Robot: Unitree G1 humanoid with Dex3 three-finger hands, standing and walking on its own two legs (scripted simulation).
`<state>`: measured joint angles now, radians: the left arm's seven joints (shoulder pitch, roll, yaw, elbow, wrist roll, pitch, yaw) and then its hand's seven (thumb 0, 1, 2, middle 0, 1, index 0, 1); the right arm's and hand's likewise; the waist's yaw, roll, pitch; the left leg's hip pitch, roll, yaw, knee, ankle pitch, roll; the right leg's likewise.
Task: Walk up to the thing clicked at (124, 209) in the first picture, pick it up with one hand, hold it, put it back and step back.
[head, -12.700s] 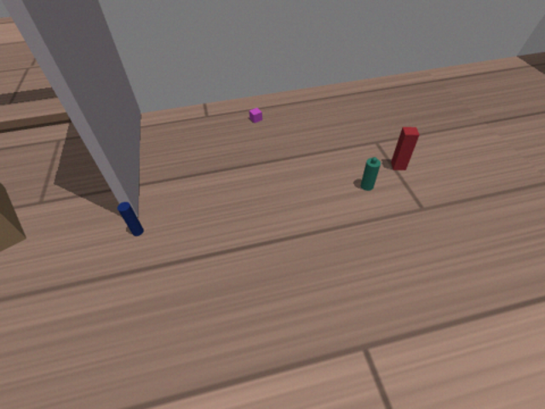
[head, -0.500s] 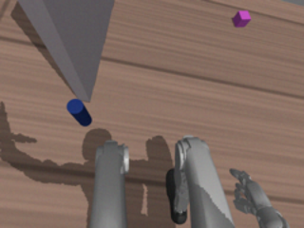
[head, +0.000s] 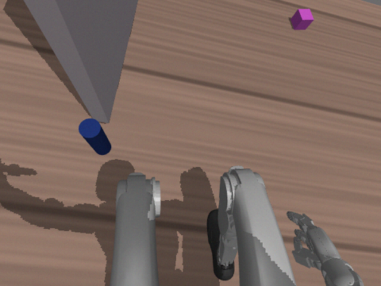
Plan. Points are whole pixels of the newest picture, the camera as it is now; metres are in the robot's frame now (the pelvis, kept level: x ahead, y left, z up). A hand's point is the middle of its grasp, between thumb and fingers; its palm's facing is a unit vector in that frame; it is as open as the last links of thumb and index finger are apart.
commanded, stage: approach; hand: left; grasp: from the side
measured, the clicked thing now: (97, 138) +0.46 +0.25 -0.28
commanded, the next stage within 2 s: close in in 0.56 s
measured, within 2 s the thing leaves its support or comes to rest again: neither
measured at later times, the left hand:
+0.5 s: hand (23, 149) +0.39 +0.38 -0.17, palm faces +0.26 -0.96 +0.06, open 17.5 cm
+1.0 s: hand (78, 150) +0.41 +0.29 -0.25, palm faces +0.26 -0.96 +0.06, open 17.6 cm
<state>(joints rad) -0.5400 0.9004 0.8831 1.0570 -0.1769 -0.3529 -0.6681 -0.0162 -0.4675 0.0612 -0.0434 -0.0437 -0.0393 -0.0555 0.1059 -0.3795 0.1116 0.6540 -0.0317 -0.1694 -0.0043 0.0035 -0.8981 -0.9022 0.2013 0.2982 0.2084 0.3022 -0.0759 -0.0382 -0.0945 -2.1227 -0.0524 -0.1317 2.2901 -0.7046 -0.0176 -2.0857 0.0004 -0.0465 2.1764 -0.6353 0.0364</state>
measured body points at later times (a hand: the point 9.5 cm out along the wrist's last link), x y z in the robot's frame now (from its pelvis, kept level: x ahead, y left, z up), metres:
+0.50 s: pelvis +0.00 +0.00 -0.07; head +0.22 +0.13 +0.30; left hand +0.37 +0.43 -0.17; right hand +0.17 -0.27 -0.13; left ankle +0.08 +0.12 -0.34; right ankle +0.12 -0.14 -0.34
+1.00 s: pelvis -0.02 +0.02 -0.09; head +0.20 +0.19 +0.26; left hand +0.39 +0.34 -0.25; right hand +0.14 -0.24 -0.12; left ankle +0.08 +0.12 -0.34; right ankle +0.12 -0.13 -0.34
